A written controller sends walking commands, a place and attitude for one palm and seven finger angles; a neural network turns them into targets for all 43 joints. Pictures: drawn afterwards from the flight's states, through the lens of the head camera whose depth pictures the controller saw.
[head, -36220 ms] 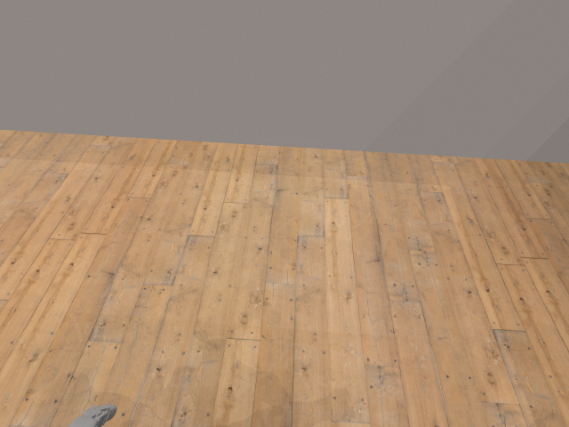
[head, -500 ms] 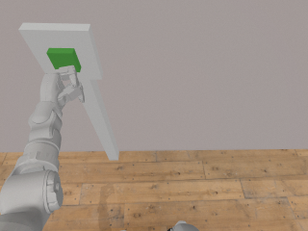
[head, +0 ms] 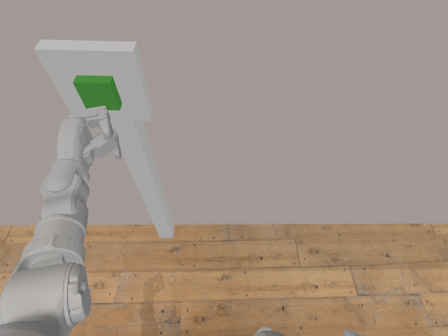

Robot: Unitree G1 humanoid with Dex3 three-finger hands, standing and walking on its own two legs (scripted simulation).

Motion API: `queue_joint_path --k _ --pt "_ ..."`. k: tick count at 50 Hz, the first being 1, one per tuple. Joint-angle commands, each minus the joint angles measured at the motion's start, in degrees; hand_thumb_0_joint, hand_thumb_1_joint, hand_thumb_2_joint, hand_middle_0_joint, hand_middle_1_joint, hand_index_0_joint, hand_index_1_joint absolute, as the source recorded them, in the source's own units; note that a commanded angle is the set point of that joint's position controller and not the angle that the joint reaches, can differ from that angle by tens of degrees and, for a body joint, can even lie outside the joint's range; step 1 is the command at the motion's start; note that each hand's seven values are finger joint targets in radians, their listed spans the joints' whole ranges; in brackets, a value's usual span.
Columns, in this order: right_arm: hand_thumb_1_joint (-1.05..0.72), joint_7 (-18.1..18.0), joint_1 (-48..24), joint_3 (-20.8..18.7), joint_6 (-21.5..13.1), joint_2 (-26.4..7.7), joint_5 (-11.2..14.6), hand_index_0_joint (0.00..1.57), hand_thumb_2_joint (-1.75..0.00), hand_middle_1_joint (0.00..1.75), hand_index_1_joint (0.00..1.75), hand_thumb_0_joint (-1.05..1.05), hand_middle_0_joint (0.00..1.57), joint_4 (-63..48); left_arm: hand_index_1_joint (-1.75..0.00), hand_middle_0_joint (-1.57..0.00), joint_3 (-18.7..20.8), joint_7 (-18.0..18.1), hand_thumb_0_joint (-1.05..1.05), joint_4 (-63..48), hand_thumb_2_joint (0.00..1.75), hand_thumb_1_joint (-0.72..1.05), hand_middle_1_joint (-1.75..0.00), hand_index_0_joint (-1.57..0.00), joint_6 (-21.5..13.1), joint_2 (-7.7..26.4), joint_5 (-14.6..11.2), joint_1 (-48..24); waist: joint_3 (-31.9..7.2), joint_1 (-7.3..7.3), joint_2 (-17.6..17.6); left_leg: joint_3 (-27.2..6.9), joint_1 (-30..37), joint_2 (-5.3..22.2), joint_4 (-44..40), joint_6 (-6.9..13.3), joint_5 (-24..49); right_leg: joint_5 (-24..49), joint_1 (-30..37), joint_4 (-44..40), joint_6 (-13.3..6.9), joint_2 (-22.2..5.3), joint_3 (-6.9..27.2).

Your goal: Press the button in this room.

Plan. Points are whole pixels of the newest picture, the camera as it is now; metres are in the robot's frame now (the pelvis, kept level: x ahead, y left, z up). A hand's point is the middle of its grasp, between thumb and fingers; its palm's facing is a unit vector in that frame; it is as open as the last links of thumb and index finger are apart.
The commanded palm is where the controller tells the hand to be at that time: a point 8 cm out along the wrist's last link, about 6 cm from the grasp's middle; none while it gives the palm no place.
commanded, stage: aim a knuckle at the button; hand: left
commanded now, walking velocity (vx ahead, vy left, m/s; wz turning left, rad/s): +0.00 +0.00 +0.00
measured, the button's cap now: (99, 92) +0.53 +0.23 +0.12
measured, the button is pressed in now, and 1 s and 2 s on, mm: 0 8 4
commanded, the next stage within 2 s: press the button with the knuckle in 0.12 s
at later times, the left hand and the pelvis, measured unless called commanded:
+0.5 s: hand (114, 130) +0.46 +0.20 +0.09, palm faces +0.01 -1.00 +0.00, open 3.1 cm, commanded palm +0.43 +0.25 +0.09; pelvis +0.00 +0.00 +0.00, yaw +0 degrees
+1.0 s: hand (114, 123) +0.48 +0.20 +0.09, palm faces +0.01 -1.00 -0.01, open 2.9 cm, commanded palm +0.47 +0.24 +0.09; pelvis -0.01 +0.00 -0.01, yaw +1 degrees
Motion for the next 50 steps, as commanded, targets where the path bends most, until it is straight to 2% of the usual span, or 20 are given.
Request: queue_joint_path --k 1,4,5,8,11,15,18,21,25,28,30,32,34,35,36,39,42,46,47,50 --pt "-0.9 -0.9 4.6 -3.5 -1.8 -8.7 -0.2 0.2 -0.9 0.3 0.3 0.0 0.2 -4.5 -1.5 -1.3 1.0 -0.8 0.0 -11.5 0.9 0.9 -1.5 -1.3 -4.4 12.4 -1.1 -24.5 -20.3 -0.69 2.8 -5.2 8.5 0.2 -4.9 -1.2 21.9 17.3 11.6 -2.2 -0.8 1.7 3.2" --pt "-0.9 -0.8 4.2 -3.4 -1.6 -9.0 -0.1 0.2 -0.9 0.3 0.3 0.0 0.2 -5.2 -1.5 -1.3 2.3 -1.0 0.0 -10.6 0.9 0.9 -1.5 -1.3 -3.8 13.4 -1.5 -22.5 -20.3 -0.08 0.9 -4.7 6.5 -0.1 -5.0 -1.0 21.0 18.1 13.6 -2.3 -0.8 1.6 3.4" --pt "-0.9 -0.8 3.9 -3.1 -1.5 -8.8 0.1 0.2 -0.9 0.3 0.3 0.0 0.2 -5.3 -1.5 -1.3 0.7 -1.1 0.0 -9.9 0.9 0.9 -1.5 -1.3 -3.4 11.9 -1.5 -23.3 -19.0 -0.72 1.2 -4.6 5.9 -0.1 -5.3 -1.0 19.9 17.5 12.8 -2.4 -0.7 1.5 3.3" --pt "-0.9 -1.0 4.0 -3.1 -1.3 -9.2 0.0 0.2 -0.9 0.3 0.3 0.0 0.2 -5.3 -1.5 -1.3 2.2 -0.9 0.0 -7.7 0.9 0.9 -1.5 -1.3 -2.8 14.2 -1.1 -24.5 -16.8 -0.67 -0.6 -4.6 2.8 -0.3 -5.4 -0.8 16.4 15.6 12.7 -2.4 -0.7 1.3 3.5" --pt "-0.9 -1.2 3.9 -3.0 -1.3 -8.8 -0.2 0.2 -0.9 0.3 0.3 0.0 0.2 -5.5 -1.5 -1.3 2.3 -0.9 0.0 -10.2 0.9 0.9 -1.5 -1.3 -4.0 15.2 -0.5 -27.6 -19.8 -0.81 3.1 -4.4 4.2 -0.6 -4.8 -0.7 17.1 16.2 13.2 -2.0 -0.7 1.2 4.1" --pt "-0.9 -1.2 4.7 -3.2 -1.4 -8.9 -0.5 0.2 -0.9 0.3 0.3 0.0 0.2 -4.7 -1.5 -1.3 3.3 -1.1 0.0 -13.0 0.9 0.9 -1.5 -1.3 -6.0 17.0 -0.8 -30.7 -24.7 -1.17 4.4 -4.9 7.1 -0.3 -3.8 -0.9 21.1 19.0 14.2 -1.3 -0.6 1.5 4.2" --pt "-0.9 -1.3 5.0 -3.1 -1.3 -9.0 -0.3 0.2 -0.9 0.3 0.3 0.0 0.2 -4.0 -1.5 -1.3 1.8 -2.0 0.0 -9.9 0.9 0.9 -1.5 -1.3 -5.4 15.2 -1.0 -29.5 -22.8 -1.69 4.7 -5.2 7.1 -0.1 -3.8 -1.1 21.9 18.6 12.2 -1.3 -0.8 1.7 3.6" --pt "-0.9 -1.2 5.9 -3.1 -1.1 -9.5 -0.3 0.2 -0.9 0.3 0.3 0.0 0.2 -3.1 -1.5 -1.3 1.1 -2.5 0.0 -3.7 0.9 0.9 -1.5 -1.3 -3.5 14.2 -1.0 -30.2 -18.0 -2.75 1.9 -5.3 3.8 -0.1 -4.1 -0.8 17.3 14.9 9.5 -2.1 -0.6 1.7 3.3" --pt "-0.9 -1.1 7.2 -3.1 -0.7 -10.0 -0.7 0.2 -0.9 0.3 0.3 0.0 0.2 -3.4 -1.5 -1.3 4.2 -2.0 0.0 -3.1 0.9 0.9 -1.5 -1.3 -3.0 18.3 -0.4 -31.2 -20.6 -1.99 2.0 -5.3 2.9 -0.2 -3.9 -0.8 18.5 16.2 11.1 -1.4 -0.6 1.6 3.5" --pt "-0.9 -0.9 7.7 -3.2 -0.5 -9.7 -0.8 0.2 -0.9 0.3 0.3 0.0 0.2 -3.7 -1.5 -1.3 4.2 -1.7 0.0 -3.7 0.9 0.9 -1.5 -1.3 -4.1 18.5 -0.1 -32.0 -22.0 -2.27 1.5 -5.0 3.0 -0.1 -3.3 -0.7 19.8 17.6 11.5 -1.0 -0.4 1.8 3.8" --pt "-0.9 -0.9 8.4 -3.3 -0.3 -9.8 -1.1 0.2 -0.9 0.3 0.3 0.0 0.2 -3.4 -1.5 -1.3 4.9 -1.3 0.0 -5.7 0.9 0.9 -1.5 -1.3 -5.4 20.2 0.5 -35.3 -23.8 -2.72 2.9 -5.3 4.4 0.1 -2.9 -0.8 21.6 18.4 11.2 -0.5 -0.4 1.8 3.9" --pt "-0.9 -0.6 8.6 -3.5 -0.1 -9.8 -1.2 0.2 -0.9 0.3 0.3 0.0 0.2 -3.5 -1.5 -1.3 5.4 -1.3 0.0 -4.9 0.9 0.9 -1.5 -1.3 -5.7 20.0 0.7 -33.6 -24.5 -2.03 4.8 -5.4 5.5 0.2 -2.5 -1.1 22.9 18.3 10.3 -0.3 -0.6 2.0 3.8" --pt "-0.9 -0.7 9.0 -3.3 0.3 -10.0 -1.1 0.2 -0.9 0.3 0.3 0.0 0.2 -3.1 -1.5 -1.3 4.8 -1.1 0.0 -3.2 0.9 0.9 -1.5 -1.3 -5.6 20.0 0.9 -35.4 -22.7 -3.23 3.3 -5.6 4.7 0.4 -2.5 -0.9 22.0 17.5 9.1 -0.5 -0.5 2.1 3.6" --pt "-0.9 -0.7 9.1 -3.5 0.2 -9.9 -1.2 0.2 -0.9 0.3 0.3 0.0 0.2 -2.9 -1.5 -1.3 4.4 -1.1 0.0 -4.6 0.9 0.9 -1.5 -1.3 -5.7 19.7 0.8 -38.1 -23.7 -3.66 4.9 -5.6 5.3 0.3 -2.5 -0.9 21.6 17.2 8.9 -0.6 -0.3 2.0 3.8" --pt "-0.9 -0.8 9.3 -3.6 0.2 -10.1 -1.2 0.2 -0.9 0.3 0.3 0.0 0.2 -2.8 -1.5 -1.3 5.9 -1.0 0.0 -3.6 0.9 0.9 -1.5 -1.3 -5.5 21.1 0.8 -36.9 -24.2 -3.07 4.5 -5.6 5.2 0.3 -2.4 -0.9 21.0 16.7 9.2 -0.7 -0.4 2.1 3.8" --pt "-0.9 -1.2 9.8 -3.1 0.4 -10.4 -1.2 0.2 -0.9 0.3 0.3 0.0 0.2 -2.3 -1.5 -1.3 5.7 -1.2 0.0 -0.6 0.9 0.9 -1.5 -1.3 -4.6 22.2 1.0 -39.8 -21.1 -4.69 2.2 -5.7 2.1 0.3 -2.7 -0.5 18.1 15.4 8.7 -1.2 -0.3 2.1 3.9" --pt "-0.9 -1.2 10.2 -3.2 0.1 -10.3 -1.3 0.2 -0.9 0.3 0.3 0.0 0.2 -1.7 -1.5 -1.3 4.7 -1.2 0.0 -1.1 0.9 0.9 -1.5 -1.3 -4.9 21.6 1.6 -42.9 -22.3 -5.19 6.6 -6.3 4.5 0.3 -2.3 -0.9 17.7 13.2 5.7 -1.2 -0.4 2.1 3.7" --pt "-0.9 -1.3 10.9 -3.0 -0.3 -10.7 -1.4 0.2 -0.9 0.3 0.3 0.0 0.2 -1.0 -1.5 -1.3 3.1 -1.0 0.0 1.7 0.9 0.9 -1.5 -1.3 -5.1 20.4 1.6 -45.7 -21.6 -6.77 4.8 -7.4 4.5 0.5 -1.9 -1.0 16.6 10.9 2.9 -1.0 -0.3 2.3 3.2" --pt "-0.9 -1.2 10.9 -3.0 -0.5 -10.7 -1.5 0.2 -0.9 0.3 0.3 0.0 0.2 -0.9 -1.5 -1.3 2.4 -1.0 0.0 1.0 0.9 0.9 -1.5 -1.3 -5.3 19.6 1.5 -47.4 -21.9 -7.07 6.9 -7.7 5.4 0.6 -1.9 -1.2 16.3 10.0 1.5 -0.9 -0.4 2.2 3.1" --pt "-0.9 -1.1 11.6 -3.1 -0.8 -11.0 -1.8 0.2 -0.9 0.3 0.3 0.0 0.2 -0.3 -1.5 -1.3 2.4 -0.4 0.0 1.6 0.9 0.9 -1.5 -1.3 -5.5 19.6 1.6 -49.7 -23.4 -7.67 7.0 -8.3 6.7 0.7 -1.2 -1.3 17.0 9.5 -0.1 -0.6 -0.3 2.3 2.9"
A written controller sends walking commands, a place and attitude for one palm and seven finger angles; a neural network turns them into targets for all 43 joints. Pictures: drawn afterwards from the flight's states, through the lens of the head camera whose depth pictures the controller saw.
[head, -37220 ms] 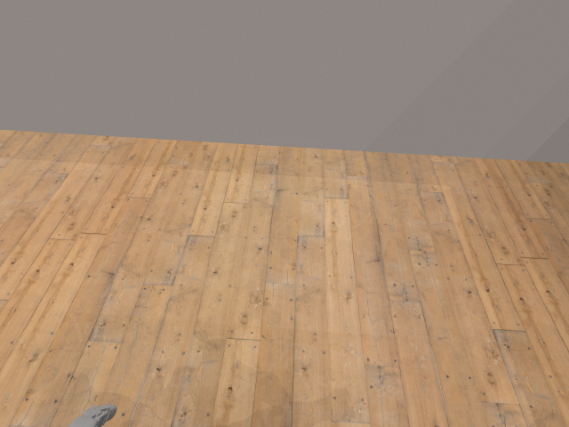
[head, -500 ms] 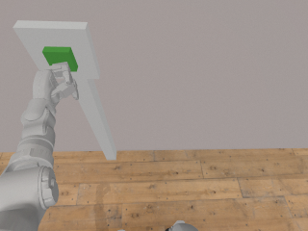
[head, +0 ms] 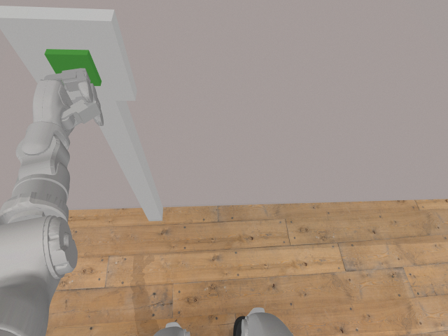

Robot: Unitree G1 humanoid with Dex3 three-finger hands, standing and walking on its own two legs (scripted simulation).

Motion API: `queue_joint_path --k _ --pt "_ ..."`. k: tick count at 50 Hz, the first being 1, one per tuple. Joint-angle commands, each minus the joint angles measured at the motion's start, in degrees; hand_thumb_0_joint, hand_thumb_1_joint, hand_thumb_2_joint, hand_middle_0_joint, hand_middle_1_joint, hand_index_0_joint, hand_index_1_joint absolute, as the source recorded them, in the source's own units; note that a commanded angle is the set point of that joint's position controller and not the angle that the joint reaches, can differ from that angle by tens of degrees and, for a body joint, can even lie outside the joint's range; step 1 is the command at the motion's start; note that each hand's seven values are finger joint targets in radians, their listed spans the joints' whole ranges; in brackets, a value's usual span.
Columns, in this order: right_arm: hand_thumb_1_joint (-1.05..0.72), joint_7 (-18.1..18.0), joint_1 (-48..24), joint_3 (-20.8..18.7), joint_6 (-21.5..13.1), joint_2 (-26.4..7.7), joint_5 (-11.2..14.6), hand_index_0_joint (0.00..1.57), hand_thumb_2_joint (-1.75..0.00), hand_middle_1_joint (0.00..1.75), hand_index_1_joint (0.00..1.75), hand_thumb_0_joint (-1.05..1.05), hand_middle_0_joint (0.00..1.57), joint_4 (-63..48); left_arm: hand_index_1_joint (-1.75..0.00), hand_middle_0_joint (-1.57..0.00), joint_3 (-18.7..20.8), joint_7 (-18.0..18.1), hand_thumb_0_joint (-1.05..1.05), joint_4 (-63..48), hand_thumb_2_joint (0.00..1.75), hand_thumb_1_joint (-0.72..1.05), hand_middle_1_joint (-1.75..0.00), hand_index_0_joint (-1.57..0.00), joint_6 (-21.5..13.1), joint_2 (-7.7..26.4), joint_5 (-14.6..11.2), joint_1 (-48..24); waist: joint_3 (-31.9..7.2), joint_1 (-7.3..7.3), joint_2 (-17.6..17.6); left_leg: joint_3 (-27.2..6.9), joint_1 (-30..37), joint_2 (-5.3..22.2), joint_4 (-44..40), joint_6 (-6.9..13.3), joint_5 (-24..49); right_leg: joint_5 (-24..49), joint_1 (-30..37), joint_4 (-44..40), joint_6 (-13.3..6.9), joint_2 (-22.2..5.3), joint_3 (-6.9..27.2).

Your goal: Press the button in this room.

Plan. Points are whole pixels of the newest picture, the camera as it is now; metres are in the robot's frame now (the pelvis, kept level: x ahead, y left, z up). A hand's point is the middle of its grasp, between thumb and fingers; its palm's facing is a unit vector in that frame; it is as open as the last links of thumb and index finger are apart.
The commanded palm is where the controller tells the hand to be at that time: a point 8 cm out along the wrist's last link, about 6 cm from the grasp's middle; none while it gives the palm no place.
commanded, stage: press the button with the knuckle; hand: left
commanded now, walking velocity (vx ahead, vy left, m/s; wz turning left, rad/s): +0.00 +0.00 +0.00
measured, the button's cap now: (76, 65) +0.55 +0.22 +0.13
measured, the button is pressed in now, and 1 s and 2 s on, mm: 8 4 0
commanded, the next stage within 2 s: hold the button down briefly in 0.28 s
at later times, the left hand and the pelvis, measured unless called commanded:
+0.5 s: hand (94, 101) +0.50 +0.20 +0.10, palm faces +0.02 -1.00 -0.02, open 2.9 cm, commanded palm +0.51 +0.23 +0.10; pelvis -0.02 +0.00 -0.01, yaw +1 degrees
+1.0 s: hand (94, 106) +0.49 +0.19 +0.10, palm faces +0.02 -1.00 -0.02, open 3.0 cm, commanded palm +0.47 +0.23 +0.10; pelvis -0.01 -0.01 -0.01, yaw +0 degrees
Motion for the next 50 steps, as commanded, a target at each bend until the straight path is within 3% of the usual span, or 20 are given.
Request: queue_joint_path --k 1,6,9,12,13,16,18,21,25,27,33,34,37,41,42,43,44,47,48,50 --pt "-0.9 -0.8 8.6 -3.8 -1.8 -10.3 -0.6 0.2 -0.9 0.3 0.3 0.0 0.2 -2.3 -1.5 -1.3 0.2 1.4 0.0 -13.5 0.9 0.9 -1.5 -1.3 -4.1 12.3 -1.0 -36.1 -24.3 -4.33 7.0 -7.0 15.2 0.6 -5.9 -1.5 17.3 9.2 6.6 -3.5 -0.3 2.5 4.3" --pt "-0.9 -0.8 9.2 -3.4 -2.0 -10.5 -0.7 0.2 -0.9 0.3 0.3 0.0 0.2 -2.0 -1.5 -1.3 1.1 2.0 0.0 -11.7 0.9 0.9 -1.5 -1.3 -4.0 14.9 -0.1 -38.5 -24.2 -4.93 5.5 -6.7 11.8 0.2 -5.4 -1.0 15.6 9.2 8.2 -3.5 -0.1 2.4 4.8" --pt "-0.9 -1.0 9.3 -3.2 -2.2 -10.7 -0.8 0.2 -0.9 0.3 0.3 0.0 0.2 -1.9 -1.5 -1.3 -0.1 1.9 0.0 -10.3 0.9 0.9 -1.5 -1.3 -3.7 14.4 0.2 -39.9 -22.2 -5.91 7.0 -6.8 11.1 0.3 -5.4 -0.9 13.6 7.2 5.8 -3.7 -0.2 2.4 4.7" --pt "-0.9 -1.0 9.7 -3.1 -2.5 -11.0 -0.9 0.2 -0.9 0.3 0.3 0.0 0.2 -1.7 -1.5 -1.3 1.6 2.1 0.0 -10.4 0.9 0.9 -1.5 -1.3 -4.0 17.3 0.3 -41.2 -23.6 -5.69 8.1 -7.2 11.1 0.3 -5.1 -1.0 13.3 6.6 5.9 -3.5 -0.3 2.4 4.7" --pt "-0.9 -0.9 9.8 -3.1 -2.6 -11.0 -1.0 0.2 -0.9 0.3 0.3 0.0 0.2 -1.8 -1.5 -1.3 0.5 2.0 0.0 -10.8 0.9 0.9 -1.5 -1.3 -4.2 16.2 0.4 -41.9 -24.4 -5.84 9.5 -7.6 12.1 0.3 -5.2 -1.2 13.3 6.0 5.0 -3.3 -0.4 2.4 4.6" --pt "-0.9 -0.9 9.9 -3.0 -3.0 -11.0 -0.9 0.2 -0.9 0.3 0.3 0.0 0.2 -1.5 -1.5 -1.3 -0.6 2.2 0.0 -10.4 0.9 0.9 -1.5 -1.3 -4.2 14.3 -0.5 -42.9 -24.1 -6.9 8.5 -7.6 12.0 0.5 -5.0 -1.0 11.7 4.8 3.9 -3.8 0.0 2.4 4.6" --pt "-0.9 -1.1 10.2 -2.9 -3.4 -11.4 -0.9 0.2 -0.9 0.3 0.3 0.0 0.2 -1.3 -1.5 -1.3 0.7 2.5 0.0 -9.2 0.9 0.9 -1.5 -1.3 -3.9 16.3 -0.5 -43.1 -23.4 -6.81 6.9 -7.6 9.6 0.6 -5.2 -0.8 9.3 3.4 4.7 -3.9 0.0 2.4 4.8" --pt "-0.9 -1.2 10.5 -2.8 -4.0 -11.6 -1.0 0.2 -0.9 0.3 0.3 0.0 0.2 -0.9 -1.5 -1.3 0.3 2.6 0.0 -10.3 0.9 0.9 -1.5 -1.3 -4.1 16.8 -0.4 -44.8 -23.8 -7.17 7.9 -7.7 9.7 0.6 -5.3 -0.7 8.5 2.8 4.2 -3.9 0.1 2.3 4.9" --pt "-0.9 -1.1 10.8 -2.8 -4.4 -11.5 -1.1 0.2 -0.9 0.3 0.3 0.0 0.2 -0.9 -1.5 -1.3 -0.5 2.9 0.0 -11.3 0.9 0.9 -1.5 -1.3 -4.4 15.9 0.0 -45.4 -25.8 -7.36 9.6 -7.9 11.4 0.6 -5.0 -0.7 9.0 2.7 3.5 -3.7 0.0 2.2 4.8" --pt "-0.9 -1.0 10.9 -2.8 -4.5 -11.6 -1.1 0.2 -0.9 0.3 0.3 0.0 0.2 -0.8 -1.5 -1.3 0.2 2.9 0.0 -10.3 0.9 0.9 -1.5 -1.3 -4.3 16.6 -0.2 -44.8 -25.2 -7.22 7.9 -7.8 10.2 0.6 -4.9 -0.6 8.4 2.5 4.1 -3.9 0.0 2.3 4.9" --pt "-0.9 -1.1 10.8 -2.5 -4.8 -11.7 -0.8 0.2 -0.9 0.3 0.3 0.0 0.2 -0.7 -1.5 -1.3 0.1 2.7 0.0 -8.7 0.9 0.9 -1.5 -1.3 -3.7 17.4 0.0 -44.3 -22.2 -7.27 7.8 -7.4 6.9 0.6 -5.3 -0.5 5.6 0.9 4.5 -4.3 0.0 2.2 5.3" --pt "-0.9 -1.1 10.9 -2.6 -4.9 -11.6 -1.0 0.2 -0.9 0.3 0.3 0.0 0.2 -0.7 -1.5 -1.3 -0.3 2.7 0.0 -10.6 0.9 0.9 -1.5 -1.3 -4.1 16.7 -0.1 -45.4 -23.4 -7.52 8.6 -7.5 8.5 0.6 -5.3 -0.4 7.0 1.7 4.4 -4.2 0.0 2.2 5.2" --pt "-0.9 -0.8 11.0 -3.0 -4.6 -11.5 -1.3 0.2 -0.9 0.3 0.3 0.0 0.2 -1.1 -1.5 -1.3 0.6 2.6 0.0 -12.1 0.9 0.9 -1.5 -1.3 -4.6 17.0 0.1 -44.2 -27.1 -6.58 9.7 -7.9 11.5 0.5 -4.7 -0.8 9.9 3.3 4.6 -3.6 -0.2 2.2 4.9" --pt "-0.9 -0.5 10.4 -3.1 -3.9 -11.2 -1.0 0.2 -0.9 0.3 0.3 0.0 0.2 -1.8 -1.5 -1.3 2.4 1.9 0.0 -10.5 0.9 0.9 -1.5 -1.3 -4.2 17.6 -0.6 -39.3 -25.3 -5.24 6.8 -6.9 8.6 0.4 -4.9 -0.6 9.9 4.2 7.2 -4.1 -0.2 2.3 5.2" --pt "-0.9 -0.5 10.0 -3.0 -3.9 -11.0 -0.9 0.2 -0.9 0.3 0.3 0.0 0.2 -2.0 -1.5 -1.3 1.2 1.6 0.0 -10.9 0.9 0.9 -1.5 -1.3 -4.0 15.8 -0.9 -39.3 -24.4 -5.64 6.7 -6.5 8.2 0.3 -5.0 -0.5 9.3 4.1 7.4 -4.4 -0.1 2.3 5.4" --pt "-0.9 -0.5 10.0 -3.2 -3.7 -11.1 -0.9 0.2 -0.9 0.3 0.3 0.0 0.2 -2.1 -1.5 -1.3 2.6 1.6 0.0 -10.7 0.9 0.9 -1.5 -1.3 -3.9 17.3 -0.8 -38.1 -23.6 -4.96 5.8 -6.4 7.2 0.3 -5.1 -0.4 8.8 3.9 8.1 -4.6 -0.2 2.3 5.5" --pt "-0.9 -0.5 9.8 -3.1 -3.5 -11.0 -0.9 0.2 -0.9 0.3 0.3 0.0 0.2 -2.5 -1.5 -1.3 2.5 1.5 0.0 -11.3 0.9 0.9 -1.5 -1.3 -4.1 17.4 -0.4 -37.4 -23.8 -4.38 8.1 -6.3 7.7 0.2 -5.3 -0.5 9.1 4.0 8.1 -4.3 -0.4 2.2 5.5" --pt "-0.9 -0.2 9.2 -3.5 -3.2 -10.4 -0.8 0.2 -0.9 0.3 0.3 0.0 0.2 -3.2 -1.5 -1.3 1.3 1.5 0.0 -13.7 0.9 0.9 -1.5 -1.3 -4.5 14.8 -0.5 -34.4 -24.8 -3.61 8.2 -6.4 10.4 0.3 -5.5 -0.7 11.1 5.2 7.8 -3.9 -0.4 2.2 5.0" --pt "-0.9 -0.2 9.0 -3.6 -3.0 -10.4 -0.8 0.2 -0.9 0.3 0.3 0.0 0.2 -3.7 -1.5 -1.3 2.2 1.4 0.0 -14.5 0.9 0.9 -1.5 -1.3 -4.6 15.2 -0.5 -31.5 -26.1 -2.31 8.7 -6.3 11.2 0.3 -5.6 -0.9 12.4 6.0 8.7 -3.5 -0.6 2.2 4.8" --pt "-0.9 0.0 8.5 -3.8 -2.6 -10.1 -0.6 0.2 -0.9 0.3 0.3 0.0 0.2 -4.2 -1.5 -1.3 2.0 1.3 0.0 -16.2 0.9 0.9 -1.5 -1.3 -4.8 13.7 -1.3 -28.3 -27.2 -1.59 9.0 -6.3 13.7 0.5 -5.5 -1.1 15.8 8.5 9.0 -3.2 -0.8 2.3 4.5"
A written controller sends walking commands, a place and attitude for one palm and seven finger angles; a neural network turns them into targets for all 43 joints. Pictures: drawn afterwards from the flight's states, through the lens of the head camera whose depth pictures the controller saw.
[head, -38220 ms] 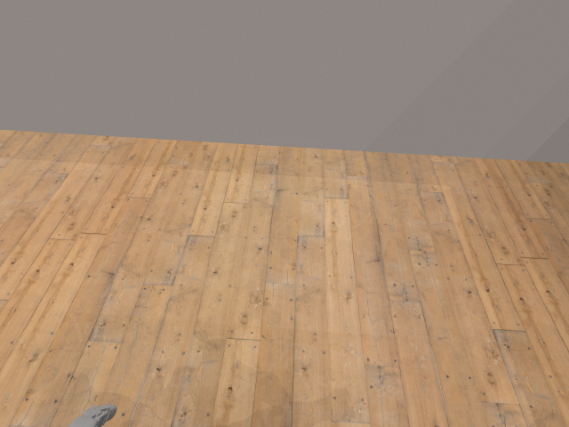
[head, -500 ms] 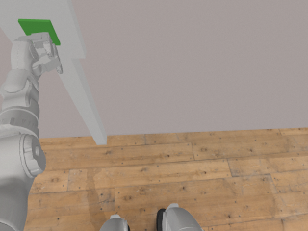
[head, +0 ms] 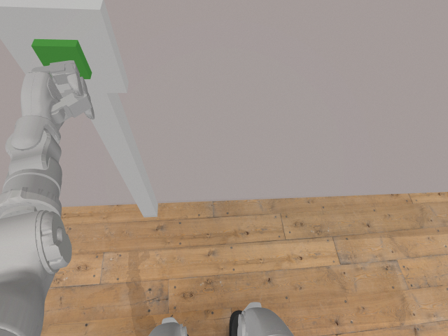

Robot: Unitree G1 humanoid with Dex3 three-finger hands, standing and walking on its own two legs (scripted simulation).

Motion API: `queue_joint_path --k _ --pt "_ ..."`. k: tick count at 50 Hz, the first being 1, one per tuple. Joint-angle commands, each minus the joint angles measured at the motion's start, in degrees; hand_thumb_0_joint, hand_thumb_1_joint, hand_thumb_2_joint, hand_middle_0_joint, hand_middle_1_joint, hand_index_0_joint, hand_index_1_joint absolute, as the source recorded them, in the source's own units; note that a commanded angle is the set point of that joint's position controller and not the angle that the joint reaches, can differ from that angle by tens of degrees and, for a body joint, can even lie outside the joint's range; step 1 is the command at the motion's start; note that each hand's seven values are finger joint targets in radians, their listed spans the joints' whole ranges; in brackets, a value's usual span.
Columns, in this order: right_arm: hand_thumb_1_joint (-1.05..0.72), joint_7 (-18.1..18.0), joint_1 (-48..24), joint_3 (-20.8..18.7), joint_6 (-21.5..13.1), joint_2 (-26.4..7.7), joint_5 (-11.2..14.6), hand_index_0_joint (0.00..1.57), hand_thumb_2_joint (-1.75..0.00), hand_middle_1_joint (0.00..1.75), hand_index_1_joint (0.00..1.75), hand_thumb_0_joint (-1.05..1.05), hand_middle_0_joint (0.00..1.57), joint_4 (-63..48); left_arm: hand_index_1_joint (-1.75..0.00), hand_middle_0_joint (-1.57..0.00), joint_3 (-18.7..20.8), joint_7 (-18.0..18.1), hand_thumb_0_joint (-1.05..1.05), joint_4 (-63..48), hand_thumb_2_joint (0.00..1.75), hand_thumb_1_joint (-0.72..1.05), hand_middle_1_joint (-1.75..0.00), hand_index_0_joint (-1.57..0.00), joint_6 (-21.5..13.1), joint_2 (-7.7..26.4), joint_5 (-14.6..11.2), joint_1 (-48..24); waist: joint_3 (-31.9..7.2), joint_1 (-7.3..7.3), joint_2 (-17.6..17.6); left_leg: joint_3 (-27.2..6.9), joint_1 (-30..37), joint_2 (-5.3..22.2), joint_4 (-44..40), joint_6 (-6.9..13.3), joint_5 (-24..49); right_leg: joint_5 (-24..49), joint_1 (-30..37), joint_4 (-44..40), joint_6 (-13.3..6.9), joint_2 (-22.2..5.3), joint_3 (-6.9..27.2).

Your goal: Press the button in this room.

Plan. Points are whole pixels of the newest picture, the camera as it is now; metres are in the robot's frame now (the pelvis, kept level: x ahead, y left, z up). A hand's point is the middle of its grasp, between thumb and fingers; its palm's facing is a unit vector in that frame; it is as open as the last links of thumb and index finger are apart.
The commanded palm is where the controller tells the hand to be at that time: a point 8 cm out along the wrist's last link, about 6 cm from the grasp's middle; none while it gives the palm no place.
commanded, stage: pull the fist back off the button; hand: left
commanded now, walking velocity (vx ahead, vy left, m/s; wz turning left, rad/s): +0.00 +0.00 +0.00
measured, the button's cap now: (64, 57) +0.56 +0.23 +0.14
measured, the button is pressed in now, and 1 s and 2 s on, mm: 4 0 0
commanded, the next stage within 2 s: draw the hand back to the body in 0.68 s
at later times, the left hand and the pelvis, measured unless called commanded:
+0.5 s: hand (77, 130) +0.44 +0.20 +0.10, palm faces +0.03 -1.00 -0.02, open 3.1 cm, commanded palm +0.40 +0.24 +0.11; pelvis +0.03 +0.00 +0.02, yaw -1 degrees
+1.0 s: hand (70, 141) +0.40 +0.20 +0.12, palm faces +0.00 -1.00 -0.03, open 3.1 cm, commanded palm +0.36 +0.25 +0.13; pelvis +0.03 +0.00 +0.02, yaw -1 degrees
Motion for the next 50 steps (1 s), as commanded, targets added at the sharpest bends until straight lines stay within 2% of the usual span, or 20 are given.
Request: queue_joint_path --k 1,2,4,6,7,10,13,16,18,20,22,24,29,30,34,39,42,44,46,50 --pt "-0.9 -0.7 6.5 -4.1 -0.6 -9.5 0.1 0.2 -0.9 0.3 0.3 0.0 0.2 -4.5 -1.5 -1.3 0.3 0.3 0.0 -17.9 0.9 0.9 -1.5 -1.3 -4.3 10.4 -2.4 -26.5 -25.7 -0.56 7.8 -5.2 17.3 0.0 -7.9 -0.6 15.1 7.9 12.5 -4.7 0.0 1.9 5.1" --pt "-0.9 -0.7 6.4 -4.1 -0.5 -9.3 0.2 0.2 -0.9 0.3 0.3 0.0 0.2 -4.5 -1.5 -1.3 0.0 0.2 0.0 -18.3 0.9 0.9 -1.5 -1.3 -4.1 9.4 -2.8 -26.3 -24.8 -0.52 5.8 -5.2 16.8 0.1 -8.3 -0.5 15.0 8.3 13.4 -4.9 0.1 2.0 5.0" --pt "-0.9 -0.8 5.6 -4.4 -0.3 -9.1 0.4 0.2 -0.9 0.3 0.3 0.0 0.2 -5.0 -1.5 -1.3 0.4 0.2 0.0 -20.2 0.9 0.9 -1.5 -1.3 -4.2 8.9 -3.2 -23.3 -24.8 0.37 5.5 -4.7 17.1 0.0 -8.5 -0.4 16.2 10.0 15.1 -4.9 0.0 1.9 5.1" --pt "-0.9 -0.9 5.0 -4.5 0.0 -9.1 0.7 0.2 -0.9 0.3 0.3 0.0 0.2 -5.6 -1.5 -1.3 2.0 0.4 0.0 -20.2 0.9 0.9 -1.5 -1.3 -3.8 10.1 -3.4 -18.3 -24.1 1.78 3.0 -4.2 15.9 -0.1 -9.0 -0.4 16.6 11.3 17.4 -5.0 0.0 1.8 5.2" --pt "-0.9 -0.9 4.3 -4.4 0.1 -8.6 0.8 0.2 -0.9 0.3 0.3 0.0 0.2 -5.9 -1.5 -1.3 0.5 0.3 0.0 -21.2 0.9 0.9 -1.5 -1.3 -3.6 8.2 -3.5 -17.6 -23.4 1.64 3.5 -3.7 15.8 -0.2 -9.2 -0.2 17.1 12.3 17.9 -5.1 0.1 1.7 5.3" --pt "-0.9 -0.6 3.3 -4.6 0.5 -8.0 0.9 0.2 -0.9 0.3 0.3 0.0 0.2 -7.6 -1.5 -1.3 0.5 0.5 0.0 -25.1 0.9 0.9 -1.5 -1.3 -2.7 6.6 -3.3 -8.3 -25.0 4.52 7.2 -3.6 19.6 0.0 -9.6 -0.9 25.0 16.7 19.5 -4.3 -0.4 1.5 4.8" --pt "-0.9 -0.6 2.0 -4.8 1.1 -8.0 1.5 0.2 -0.9 0.3 0.3 0.0 0.2 -9.0 -1.5 -1.3 2.4 0.9 0.0 -25.9 0.9 0.9 -1.5 -1.3 -0.6 7.1 -4.7 -2.0 -21.0 5.19 -1.6 -2.1 14.7 -0.1 -10.6 -0.3 22.2 19.1 23.9 -5.5 0.2 1.5 5.2" --pt "-0.9 -0.7 0.3 -4.9 1.1 -7.7 1.9 0.2 -0.9 0.3 0.3 0.0 0.2 -10.7 -1.5 -1.3 2.5 0.8 0.0 -31.9 0.9 0.9 -1.5 -1.3 0.2 6.2 -5.6 1.9 -20.8 6.35 -0.3 -1.1 15.2 -0.4 -11.5 -0.2 23.6 22.3 27.2 -5.8 0.1 1.1 5.6" --pt "-0.9 -0.8 -0.9 -4.9 0.9 -6.9 2.0 0.2 -0.9 0.3 0.3 0.0 0.2 -11.6 -1.5 -1.3 1.4 1.0 0.0 -39.0 0.9 0.9 -1.5 -1.3 -0.4 4.9 -5.8 3.2 -23.0 6.8 3.1 -1.2 18.4 -0.4 -11.6 -0.4 26.7 24.1 28.3 -5.7 0.0 1.0 5.7" --pt "-0.9 -0.8 -1.3 -4.9 0.5 -6.5 2.1 0.2 -0.9 0.3 0.3 0.0 0.2 -11.5 -1.5 -1.3 -0.8 1.1 0.0 -42.9 0.9 0.9 -1.5 -1.3 -0.7 2.4 -6.2 4.9 -23.1 6.08 3.4 -1.4 21.3 -0.1 -11.3 -0.4 29.4 24.9 27.4 -6.1 0.2 1.2 5.6" --pt "-0.9 -1.1 -1.9 -5.0 0.3 -6.6 2.1 0.2 -0.9 0.3 0.3 0.0 0.2 -10.8 -1.5 -1.3 -0.2 1.2 0.0 -44.6 0.9 0.9 -1.5 -1.3 -0.7 2.8 -6.7 6.3 -21.6 5.87 2.6 -1.5 21.5 -0.1 -11.7 -0.5 28.4 24.5 27.6 -6.5 0.2 1.1 5.5" --pt "-0.9 -1.4 -3.1 -4.8 -0.3 -6.3 2.4 0.2 -0.9 0.3 0.3 0.0 0.2 -11.0 -1.5 -1.3 -3.4 0.6 0.0 -46.5 0.9 0.9 -1.5 -1.3 -0.3 -1.0 -7.4 6.6 -20.1 5.2 2.6 -1.7 22.3 -0.2 -12.0 -0.5 27.6 23.7 26.9 -7.0 0.2 1.1 5.3" --pt "-0.9 -2.1 -4.9 -4.4 -1.0 -6.6 2.5 0.2 -0.9 0.3 0.3 0.0 0.2 -10.1 -1.5 -1.3 -4.5 -0.3 0.0 -45.6 0.9 0.9 -1.5 -1.3 1.8 -1.8 -7.7 8.5 -16.4 5.12 1.4 -2.3 21.8 -0.6 -13.1 -0.7 22.6 19.8 25.4 -7.9 0.0 0.8 4.6" --pt "-0.9 -2.3 -5.5 -4.2 -1.0 -6.7 2.7 0.2 -0.9 0.3 0.3 0.0 0.2 -9.8 -1.5 -1.3 -4.7 -0.4 0.0 -45.0 0.9 0.9 -1.5 -1.3 2.3 -1.5 -7.5 7.1 -15.8 4.8 2.8 -2.4 21.6 -0.8 -13.2 -0.8 21.2 18.8 24.7 -8.0 -0.1 0.7 4.7" --pt "-0.9 -2.8 -6.1 -3.7 -1.4 -6.6 2.5 0.2 -0.9 0.3 0.3 0.0 0.2 -9.1 -1.5 -1.3 -6.6 0.2 0.0 -43.4 0.9 0.9 -1.5 -1.3 2.2 -2.2 -7.0 -0.2 -14.8 3.76 2.3 -3.4 21.8 -1.0 -13.3 -0.9 17.6 14.3 22.2 -8.0 -0.2 0.6 4.4" --pt "-0.9 -2.7 -5.6 -3.6 -2.0 -7.0 2.1 0.2 -0.9 0.3 0.3 0.0 0.2 -8.6 -1.5 -1.3 -3.8 1.0 0.0 -39.0 0.9 0.9 -1.5 -1.3 1.1 0.2 -6.7 1.6 -18.7 5.38 0.5 -4.0 21.6 -1.1 -12.9 -1.3 19.5 15.4 24.6 -6.9 -0.3 0.4 4.5" --pt "-0.9 -2.0 -6.6 -3.8 -2.3 -6.6 2.2 0.2 -0.9 0.3 0.3 0.0 0.2 -10.7 -1.5 -1.3 -2.0 0.7 0.0 -42.7 0.9 0.9 -1.5 -1.3 1.4 1.1 -6.7 10.5 -22.6 8.68 4.1 -3.4 23.3 -1.0 -13.5 -1.7 24.6 18.9 28.5 -6.5 -0.6 0.2 4.7" --pt "-0.9 -1.6 -7.1 -3.9 -2.5 -6.4 2.5 0.2 -0.9 0.3 0.3 0.0 0.2 -12.0 -1.5 -1.3 -1.4 0.4 0.0 -45.5 0.9 0.9 -1.5 -1.3 2.4 1.2 -7.3 16.7 -22.9 9.6 3.6 -3.3 23.8 -0.7 -13.8 -1.7 28.2 21.3 30.6 -6.9 -0.6 0.3 4.6" --pt "-0.9 -1.5 -7.9 -4.0 -2.6 -6.2 2.8 0.2 -0.9 0.3 0.3 0.0 0.2 -12.9 -1.5 -1.3 0.1 0.3 0.0 -49.5 0.9 0.9 -1.5 -1.3 3.7 1.6 -8.4 21.3 -21.1 10.08 -0.2 -2.6 22.5 -0.4 -15.0 -1.4 28.3 23.3 33.1 -7.8 -0.2 0.3 4.5" --pt "-0.9 -1.9 -10.5 -3.9 -3.6 -5.8 3.6 0.2 -0.9 0.3 0.3 0.0 0.2 -14.2 -1.5 -1.3 -1.2 0.3 0.0 -57.8 0.9 0.9 -1.5 -1.3 5.9 -0.9 -10.0 26.6 -14.9 9.7 0.1 -2.0 22.4 -0.3 -17.7 -1.0 23.3 20.1 32.8 -10.4 -0.1 0.4 4.2"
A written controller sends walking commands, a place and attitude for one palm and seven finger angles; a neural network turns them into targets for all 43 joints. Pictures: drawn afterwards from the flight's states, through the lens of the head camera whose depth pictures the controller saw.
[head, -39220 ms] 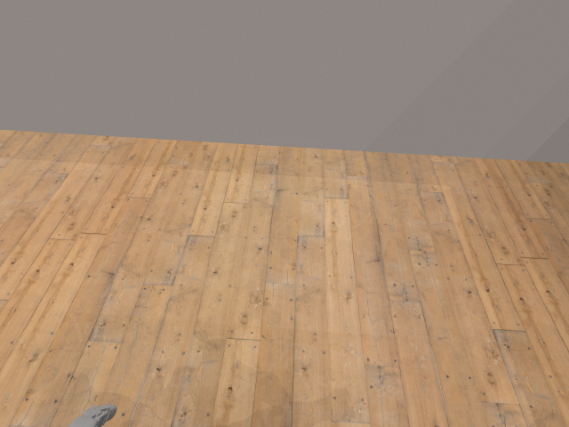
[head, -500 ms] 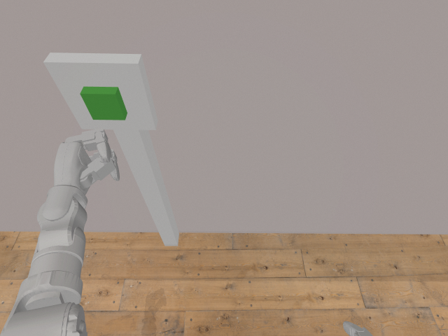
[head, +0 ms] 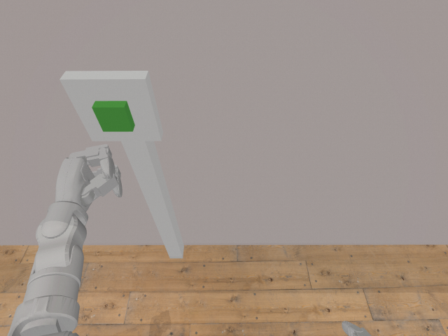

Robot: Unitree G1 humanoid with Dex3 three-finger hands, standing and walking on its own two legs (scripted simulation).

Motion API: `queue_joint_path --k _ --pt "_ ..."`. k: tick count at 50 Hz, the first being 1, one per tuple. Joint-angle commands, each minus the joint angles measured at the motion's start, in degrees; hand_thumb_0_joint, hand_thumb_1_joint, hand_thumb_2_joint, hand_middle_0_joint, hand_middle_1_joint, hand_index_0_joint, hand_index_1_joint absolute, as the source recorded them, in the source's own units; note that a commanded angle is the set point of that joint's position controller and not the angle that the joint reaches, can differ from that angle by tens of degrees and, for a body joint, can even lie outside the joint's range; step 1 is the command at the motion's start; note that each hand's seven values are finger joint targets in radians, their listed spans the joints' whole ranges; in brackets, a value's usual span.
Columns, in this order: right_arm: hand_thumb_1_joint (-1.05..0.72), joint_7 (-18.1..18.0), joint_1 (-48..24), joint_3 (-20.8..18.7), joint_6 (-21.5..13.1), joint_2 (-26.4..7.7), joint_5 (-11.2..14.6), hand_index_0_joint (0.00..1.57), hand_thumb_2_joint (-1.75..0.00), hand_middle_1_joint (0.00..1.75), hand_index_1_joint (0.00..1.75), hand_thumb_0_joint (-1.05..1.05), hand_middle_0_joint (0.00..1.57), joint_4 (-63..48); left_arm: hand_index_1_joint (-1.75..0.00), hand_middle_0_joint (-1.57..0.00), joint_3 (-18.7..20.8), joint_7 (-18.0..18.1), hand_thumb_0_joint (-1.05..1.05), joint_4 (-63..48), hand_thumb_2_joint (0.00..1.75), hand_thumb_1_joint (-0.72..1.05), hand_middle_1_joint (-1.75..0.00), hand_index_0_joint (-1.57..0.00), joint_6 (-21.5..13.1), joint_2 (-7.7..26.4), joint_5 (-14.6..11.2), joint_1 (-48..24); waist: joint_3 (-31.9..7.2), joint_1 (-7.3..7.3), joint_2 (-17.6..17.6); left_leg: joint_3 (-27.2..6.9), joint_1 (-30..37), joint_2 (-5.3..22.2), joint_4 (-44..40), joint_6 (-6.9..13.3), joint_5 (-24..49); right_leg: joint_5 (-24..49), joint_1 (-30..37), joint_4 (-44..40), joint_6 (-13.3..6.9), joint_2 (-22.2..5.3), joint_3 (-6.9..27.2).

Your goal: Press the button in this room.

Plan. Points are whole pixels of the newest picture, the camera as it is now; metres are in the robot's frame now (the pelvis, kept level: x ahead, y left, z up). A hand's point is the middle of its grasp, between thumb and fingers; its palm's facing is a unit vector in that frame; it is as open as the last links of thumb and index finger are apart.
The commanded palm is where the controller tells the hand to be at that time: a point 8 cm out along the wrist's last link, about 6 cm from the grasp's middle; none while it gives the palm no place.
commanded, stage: draw the hand back to the body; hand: left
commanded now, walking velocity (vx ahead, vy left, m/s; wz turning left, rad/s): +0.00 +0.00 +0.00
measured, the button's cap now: (115, 115) +0.52 +0.23 +0.11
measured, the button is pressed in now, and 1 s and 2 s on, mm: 0 0 0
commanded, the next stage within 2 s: step back with the hand held close in 1.26 s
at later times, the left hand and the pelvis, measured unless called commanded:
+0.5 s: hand (67, 234) +0.24 +0.22 +0.13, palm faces +0.29 -0.93 -0.23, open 3.1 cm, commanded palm +0.21 +0.27 +0.15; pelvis +0.00 +0.00 +0.02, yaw +2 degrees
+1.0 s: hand (5, 275) +0.17 +0.24 +0.18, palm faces +0.42 -0.82 -0.39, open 3.1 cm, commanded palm +0.12 +0.28 +0.19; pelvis +0.01 +0.00 +0.02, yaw +2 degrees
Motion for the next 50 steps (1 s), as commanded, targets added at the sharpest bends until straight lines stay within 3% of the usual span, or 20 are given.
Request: queue_joint_path --k 1,2,8,9,14,15,16,17,18,19,21,23,24,26,29,34,43,46,48,50 --pt "-0.9 -1.2 -6.2 -3.1 -4.3 -7.4 0.3 0.2 -0.9 0.3 0.3 0.0 0.2 -9.8 -1.5 -1.3 3.7 0.3 0.0 -19.3 0.9 0.9 -1.5 -1.3 -1.2 12.0 -2.6 -10.5 -12.4 2.53 -2.6 -4.7 2.8 0.7 -7.7 -1.0 19.8 18.7 15.2 -4.3 -0.8 0.6 1.3" --pt "-0.9 -1.5 -6.6 -3.0 -4.6 -7.5 0.4 0.2 -0.9 0.3 0.3 0.0 0.2 -9.5 -1.5 -1.3 3.8 0.5 0.0 -20.3 0.9 0.9 -1.5 -1.3 -0.6 12.3 -2.5 -11.1 -10.5 2.21 -1.7 -4.8 2.8 0.7 -8.2 -1.0 17.4 16.5 14.2 -5.1 -0.8 0.6 1.5" --pt "-0.9 -2.7 -8.6 -2.5 -8.0 -6.6 0.4 0.2 -0.9 0.3 0.3 0.0 0.2 -9.4 -1.5 -1.3 1.1 -0.2 0.0 -31.8 0.9 0.9 -1.5 -1.3 1.2 10.4 -2.6 -7.5 -11.9 2.37 3.6 -5.6 8.8 0.6 -9.6 -1.3 18.2 15.1 15.2 -6.4 -1.2 0.4 1.2" --pt "-0.9 -2.8 -8.8 -2.4 -8.5 -6.6 0.4 0.2 -0.9 0.3 0.3 0.0 0.2 -9.5 -1.5 -1.3 0.6 -0.4 0.0 -32.0 0.9 0.9 -1.5 -1.3 1.9 9.6 -3.0 -5.6 -11.1 2.09 1.0 -5.7 8.9 0.7 -9.6 -1.0 17.4 14.6 15.1 -6.9 -1.0 0.6 1.2" --pt "-0.9 -3.2 -10.5 -2.0 -10.3 -7.0 0.5 0.2 -0.9 0.3 0.3 0.0 0.2 -9.2 -1.5 -1.3 2.8 -1.5 0.0 -33.1 0.9 0.9 -1.5 -1.3 6.5 10.8 -4.1 2.1 -7.4 3.64 -1.2 -6.1 8.3 0.3 -10.7 -1.0 15.8 13.4 16.1 -8.2 -1.0 0.4 0.6" --pt "-0.9 -3.2 -11.8 -2.4 -10.0 -6.2 -0.8 0.2 -0.9 0.3 0.3 0.0 0.2 -8.7 -1.5 -1.3 -0.2 6.9 0.0 -41.7 0.9 0.9 -1.5 -1.3 4.6 13.5 4.0 1.0 -3.0 4.47 -2.6 -5.4 7.9 0.1 -13.3 -0.1 14.9 10.8 17.1 -12.2 -1.1 -0.7 2.4" --pt "-0.9 -3.2 -12.0 -2.5 -10.1 -5.9 -1.1 0.2 -0.9 0.3 0.3 0.0 0.2 -8.3 -1.5 -1.3 -0.8 11.0 0.0 -40.1 0.9 0.9 -1.5 -1.3 4.9 9.4 4.7 7.2 -1.2 3.87 -3.3 -5.2 8.5 0.3 -14.3 -0.3 13.7 9.8 17.2 -13.1 -1.0 -0.8 2.1" --pt "-0.9 -2.9 -12.3 -2.3 -10.0 -5.6 -1.1 0.2 -0.9 0.3 0.3 0.0 0.2 -8.6 -1.5 -1.3 -2.6 12.8 0.0 -40.4 0.9 0.9 -1.5 -1.3 5.7 6.3 5.0 11.8 0.4 4.04 -4.2 -5.4 8.5 0.4 -15.0 -0.4 13.8 10.1 17.4 -13.2 -0.9 -0.8 1.7" --pt "-0.9 -2.7 -12.5 -2.3 -9.6 -5.6 -1.2 0.2 -0.9 0.3 0.3 0.0 0.2 -8.3 -1.5 -1.3 -2.0 14.4 0.0 -43.1 0.9 0.9 -1.5 -1.3 5.9 7.3 5.7 14.0 -1.2 4.53 -2.4 -5.3 9.6 0.6 -15.4 -0.4 15.2 11.3 19.7 -13.5 -1.0 -1.0 1.9" --pt "-0.9 -2.7 -12.8 -2.4 -9.2 -5.6 -1.4 0.2 -0.9 0.3 0.3 0.0 0.2 -7.8 -1.5 -1.3 -1.4 15.6 0.0 -44.3 0.9 0.9 -1.5 -1.3 6.1 8.3 6.3 15.5 -1.1 4.71 -3.3 -4.8 10.3 0.6 -15.6 -0.2 16.3 12.5 20.9 -14.4 -1.0 -0.8 2.1" --pt "-0.9 -2.6 -13.1 -2.1 -8.7 -5.0 -1.6 0.2 -0.9 0.3 0.3 0.0 0.2 -7.9 -1.5 -1.3 -0.4 17.6 0.0 -48.6 0.9 0.9 -1.5 -1.3 5.8 9.2 7.5 15.4 -2.6 4.59 0.2 -4.6 12.5 0.4 -16.6 -0.5 18.0 13.9 22.7 -14.7 -1.0 -0.8 2.2" --pt "-0.9 -2.6 -13.8 -1.9 -8.7 -4.6 -2.0 0.2 -0.9 0.3 0.3 0.0 0.2 -7.8 -1.5 -1.3 -1.3 19.0 0.0 -52.2 0.9 0.9 -1.5 -1.3 5.5 8.9 8.5 13.8 -1.5 4.34 3.2 -4.7 14.2 0.3 -17.9 -0.7 16.9 12.5 22.6 -15.9 -1.0 -0.7 2.1" --pt "-0.9 -2.8 -14.1 -1.9 -8.7 -4.8 -2.2 0.2 -0.9 0.3 0.3 0.0 0.2 -7.4 -1.5 -1.3 -1.5 19.6 0.0 -53.7 0.9 0.9 -1.5 -1.3 5.4 9.4 8.9 13.1 -1.2 4.11 1.9 -4.8 14.4 0.4 -18.3 -0.6 16.1 11.3 22.7 -16.7 -1.0 -0.4 2.3" --pt "-0.9 -3.0 -14.1 -1.7 -8.9 -4.4 -2.4 0.2 -0.9 0.3 0.3 0.0 0.2 -7.4 -1.5 -1.3 -1.3 20.7 0.0 -55.8 0.9 0.9 -1.5 -1.3 5.2 9.3 9.5 13.7 -1.7 4.18 4.0 -4.9 16.0 0.1 -19.1 -0.7 16.5 11.5 23.8 -17.2 -1.1 -0.4 2.0" --pt "-0.9 -2.9 -14.7 -1.8 -8.9 -4.4 -2.8 0.2 -0.9 0.3 0.3 0.0 0.2 -7.1 -1.5 -1.3 -0.9 21.4 0.0 -56.7 0.9 0.9 -1.5 -1.3 5.5 9.1 9.8 19.2 -1.2 4.79 0.7 -5.2 16.7 0.1 -19.8 -0.6 18.1 12.3 25.2 -17.8 -1.1 0.0 1.8" --pt "-0.9 -2.3 -15.3 -2.1 -8.3 -4.3 -3.0 0.2 -0.9 0.3 0.3 0.0 0.2 -7.0 -1.5 -1.3 -0.4 21.3 0.0 -57.8 0.9 0.9 -1.5 -1.3 5.8 7.7 10.0 29.1 0.9 5.58 -1.8 -5.2 16.7 0.4 -20.1 -0.7 21.4 14.9 26.3 -18.1 -0.8 0.2 1.7" --pt "-0.9 -1.6 -15.7 -2.7 -8.2 -3.5 -3.3 0.2 -0.9 0.3 0.3 0.0 0.2 -8.2 -1.5 -1.3 4.5 21.5 0.0 -67.9 0.9 0.9 -1.5 -1.3 5.0 9.7 10.1 40.3 0.6 6.64 1.0 -4.9 16.4 0.5 -19.3 -1.2 24.8 17.7 27.7 -17.3 -0.8 0.1 1.7" --pt "-0.9 -1.8 -15.6 -2.7 -8.7 -3.3 -3.2 0.2 -0.9 0.3 0.3 0.0 0.2 -8.3 -1.5 -1.3 5.2 21.7 0.0 -70.1 0.9 0.9 -1.5 -1.3 4.8 10.0 10.1 42.8 2.5 6.7 1.9 -5.0 15.8 0.7 -19.3 -1.3 23.3 16.2 26.6 -17.6 -0.8 0.3 1.7" --pt "-0.9 -1.9 -15.3 -2.9 -9.2 -3.1 -3.1 0.2 -0.9 0.3 0.3 0.0 0.2 -8.2 -1.5 -1.3 5.6 21.9 0.0 -71.5 0.9 0.9 -1.5 -1.3 4.4 9.9 10.2 45.0 1.8 6.74 1.9 -4.9 16.3 0.7 -19.0 -1.3 23.0 16.0 26.3 -17.6 -0.7 0.3 1.8" --pt "-0.9 -2.1 -15.1 -2.8 -9.4 -3.2 -3.1 0.2 -0.9 0.3 0.3 0.0 0.2 -8.0 -1.5 -1.3 4.7 21.8 0.0 -70.7 0.9 0.9 -1.5 -1.3 4.6 8.9 10.2 45.4 4.2 6.32 0.1 -4.9 15.8 0.7 -19.1 -1.1 21.6 14.9 24.9 -18.3 -0.6 0.4 1.8"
